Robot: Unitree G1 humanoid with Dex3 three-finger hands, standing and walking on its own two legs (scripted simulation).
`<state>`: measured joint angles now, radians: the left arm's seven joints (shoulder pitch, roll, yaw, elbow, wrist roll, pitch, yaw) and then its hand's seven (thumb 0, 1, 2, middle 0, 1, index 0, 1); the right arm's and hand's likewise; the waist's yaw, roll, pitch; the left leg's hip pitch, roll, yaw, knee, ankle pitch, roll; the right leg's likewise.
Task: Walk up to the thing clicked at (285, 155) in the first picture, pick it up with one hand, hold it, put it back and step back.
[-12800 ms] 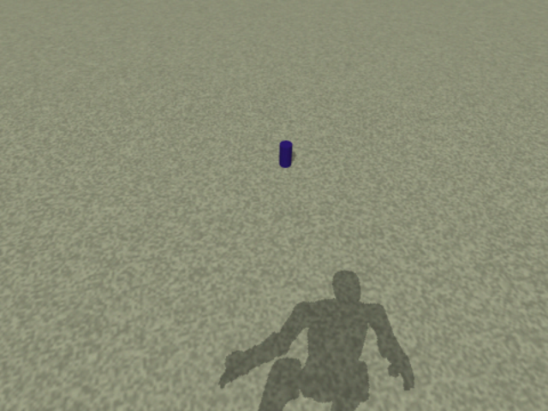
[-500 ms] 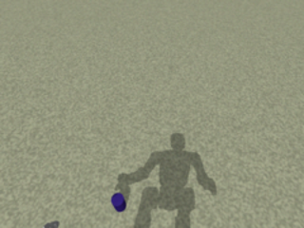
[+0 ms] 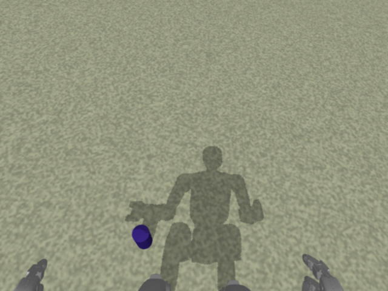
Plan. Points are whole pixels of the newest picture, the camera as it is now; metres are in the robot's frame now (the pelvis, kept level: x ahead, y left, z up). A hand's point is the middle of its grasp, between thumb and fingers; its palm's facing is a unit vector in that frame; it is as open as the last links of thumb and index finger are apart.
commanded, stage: go down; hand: left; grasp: from the side
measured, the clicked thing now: (142, 237) +0.39 +0.20 -0.63
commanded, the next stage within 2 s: none
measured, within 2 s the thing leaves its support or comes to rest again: neither
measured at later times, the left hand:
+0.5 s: hand (54, 286) +0.18 +0.32 -0.18, palm faces +0.20 -0.94 -0.26, open 17.5 cm
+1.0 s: hand (56, 252) +0.26 +0.37 -0.26, palm faces +0.21 -0.96 -0.19, open 17.4 cm
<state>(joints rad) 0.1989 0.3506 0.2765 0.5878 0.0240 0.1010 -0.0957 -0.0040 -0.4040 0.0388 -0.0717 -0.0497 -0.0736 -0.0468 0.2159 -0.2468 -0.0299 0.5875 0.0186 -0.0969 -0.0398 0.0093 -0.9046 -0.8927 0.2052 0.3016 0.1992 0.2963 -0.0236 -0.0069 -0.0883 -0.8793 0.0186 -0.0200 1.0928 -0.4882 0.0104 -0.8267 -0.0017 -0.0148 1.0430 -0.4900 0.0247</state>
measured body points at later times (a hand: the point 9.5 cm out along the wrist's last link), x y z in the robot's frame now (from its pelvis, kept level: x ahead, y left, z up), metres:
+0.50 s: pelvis -0.02 -0.01 -0.09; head +0.11 +0.03 +0.34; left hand +0.16 +0.37 -0.16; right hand +0.18 -0.26 -0.16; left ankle +0.02 +0.11 -0.66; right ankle +0.01 -0.14 -0.66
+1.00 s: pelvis -0.07 -0.01 -0.22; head +0.12 +0.03 +0.19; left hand +0.24 +0.42 -0.24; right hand +0.09 -0.29 -0.32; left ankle +0.02 +0.11 -0.66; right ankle +0.01 -0.14 -0.66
